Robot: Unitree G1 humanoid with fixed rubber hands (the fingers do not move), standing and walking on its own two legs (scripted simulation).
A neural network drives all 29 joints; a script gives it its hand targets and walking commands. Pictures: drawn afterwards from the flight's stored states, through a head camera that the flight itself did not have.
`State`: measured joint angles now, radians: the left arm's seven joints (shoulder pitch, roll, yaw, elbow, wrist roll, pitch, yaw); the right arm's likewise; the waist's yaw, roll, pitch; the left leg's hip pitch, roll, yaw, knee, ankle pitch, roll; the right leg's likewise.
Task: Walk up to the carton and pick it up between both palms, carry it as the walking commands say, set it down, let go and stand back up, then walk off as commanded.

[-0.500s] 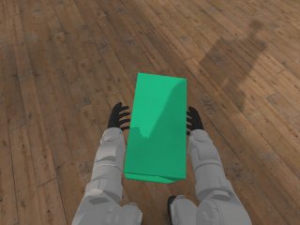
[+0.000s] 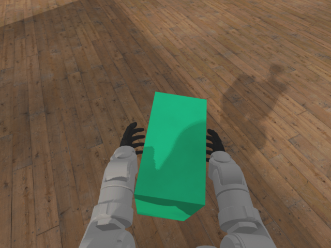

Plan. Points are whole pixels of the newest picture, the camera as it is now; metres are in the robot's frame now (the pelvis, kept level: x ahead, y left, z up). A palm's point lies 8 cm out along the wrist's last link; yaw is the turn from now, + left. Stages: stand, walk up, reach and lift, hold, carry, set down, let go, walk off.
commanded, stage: reach and lift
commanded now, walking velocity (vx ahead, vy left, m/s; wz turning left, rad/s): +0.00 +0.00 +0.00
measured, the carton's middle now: (170, 159) +0.34 +0.02 -0.04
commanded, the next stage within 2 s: hold in 1.10 s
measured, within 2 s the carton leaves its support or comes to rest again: neither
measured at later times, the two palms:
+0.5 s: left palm (123, 151) +0.31 +0.13 +0.05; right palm (218, 159) +0.30 -0.10 +0.04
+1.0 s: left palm (129, 149) +0.31 +0.12 +0.05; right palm (224, 156) +0.31 -0.12 +0.04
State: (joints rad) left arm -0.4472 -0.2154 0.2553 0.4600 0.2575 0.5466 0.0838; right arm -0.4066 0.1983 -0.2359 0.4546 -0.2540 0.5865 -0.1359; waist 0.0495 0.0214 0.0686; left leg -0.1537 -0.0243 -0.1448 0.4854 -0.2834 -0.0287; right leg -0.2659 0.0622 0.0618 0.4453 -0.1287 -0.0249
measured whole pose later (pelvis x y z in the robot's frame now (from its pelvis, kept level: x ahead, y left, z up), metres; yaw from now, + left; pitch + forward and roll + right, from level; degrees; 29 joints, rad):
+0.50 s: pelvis +0.00 +0.01 +0.00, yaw +1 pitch -8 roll +0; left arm -0.43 -0.21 0.23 0.41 0.25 0.72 0.09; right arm -0.40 0.20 -0.21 0.41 -0.24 0.77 -0.14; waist 0.00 0.02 0.05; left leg -0.07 -0.04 -0.15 0.50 -0.29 -0.01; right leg -0.17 0.05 0.06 0.43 -0.13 -0.01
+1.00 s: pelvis +0.00 +0.00 +0.00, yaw +0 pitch -7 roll +0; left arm -0.44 -0.21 0.25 0.43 0.27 0.69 0.08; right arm -0.42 0.20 -0.23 0.41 -0.25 0.77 -0.14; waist 0.01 0.01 0.06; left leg -0.05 -0.03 -0.15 0.46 -0.28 -0.02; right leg -0.17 0.06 0.06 0.44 -0.14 -0.02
